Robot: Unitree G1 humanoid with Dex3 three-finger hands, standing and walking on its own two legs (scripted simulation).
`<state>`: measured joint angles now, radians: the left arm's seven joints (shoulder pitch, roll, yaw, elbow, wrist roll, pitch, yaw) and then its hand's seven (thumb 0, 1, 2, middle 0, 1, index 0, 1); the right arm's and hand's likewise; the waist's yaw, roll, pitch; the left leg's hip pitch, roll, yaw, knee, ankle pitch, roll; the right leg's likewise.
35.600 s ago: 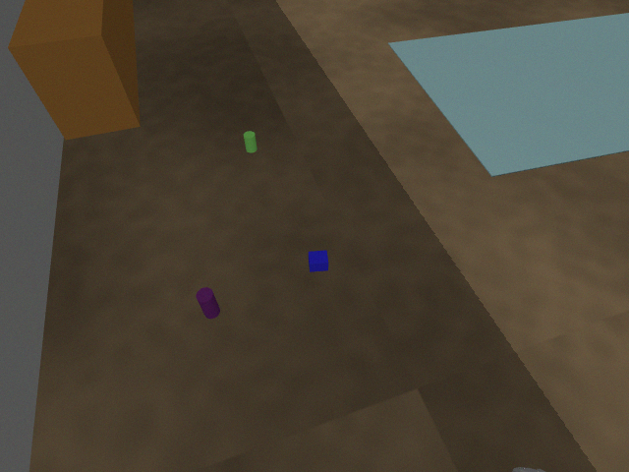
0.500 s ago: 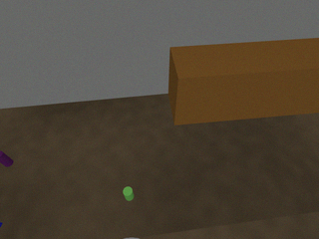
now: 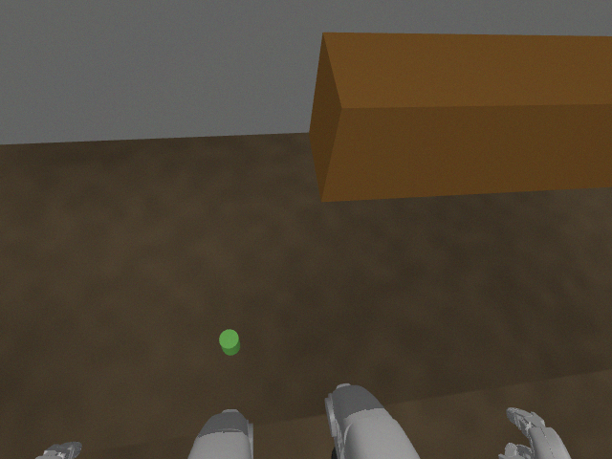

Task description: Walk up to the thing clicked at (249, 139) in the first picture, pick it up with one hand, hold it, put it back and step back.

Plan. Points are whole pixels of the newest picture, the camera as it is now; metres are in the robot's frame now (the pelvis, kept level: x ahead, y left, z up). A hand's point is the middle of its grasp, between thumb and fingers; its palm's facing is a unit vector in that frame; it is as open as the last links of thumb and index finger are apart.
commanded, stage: walk up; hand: left
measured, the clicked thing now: (230, 342) +0.41 +0.18 -0.71
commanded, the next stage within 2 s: stand in 1.42 s
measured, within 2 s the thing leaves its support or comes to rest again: neither
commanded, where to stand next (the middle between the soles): +0.00 -0.04 m, yaw -2 degrees
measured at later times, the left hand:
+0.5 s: hand out of the picture +0.04 +0.21 -0.12, palm faces +0.01 -0.89 -0.46, open 7.4 cm
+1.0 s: hand out of the picture +0.01 +0.25 -0.16, palm faces -0.03 -0.93 -0.36, open 7.4 cm
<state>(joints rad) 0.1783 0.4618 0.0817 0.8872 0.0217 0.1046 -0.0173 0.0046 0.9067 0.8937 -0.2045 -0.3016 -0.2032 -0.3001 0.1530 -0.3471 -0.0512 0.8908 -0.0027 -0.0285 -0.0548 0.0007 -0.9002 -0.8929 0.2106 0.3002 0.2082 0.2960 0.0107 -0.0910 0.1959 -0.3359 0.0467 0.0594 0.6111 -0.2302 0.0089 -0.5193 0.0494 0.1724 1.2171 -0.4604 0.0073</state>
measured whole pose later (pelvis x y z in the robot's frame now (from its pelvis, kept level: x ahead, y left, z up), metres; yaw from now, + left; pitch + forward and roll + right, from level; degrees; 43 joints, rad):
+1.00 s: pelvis -0.04 -0.02 +0.00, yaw +0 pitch -2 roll +0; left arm 0.25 0.42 0.06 0.95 0.02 0.02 -0.03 0.01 0.91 0.89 -0.21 -0.30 -0.20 -0.30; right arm 0.22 -0.39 -0.03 0.88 -0.02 -0.04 0.00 0.00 -0.90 -0.89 0.21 0.30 0.21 0.30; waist 0.00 -0.04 0.08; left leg -0.31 0.04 0.03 0.68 -0.34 0.00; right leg -0.31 -0.03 0.01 0.70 -0.41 -0.03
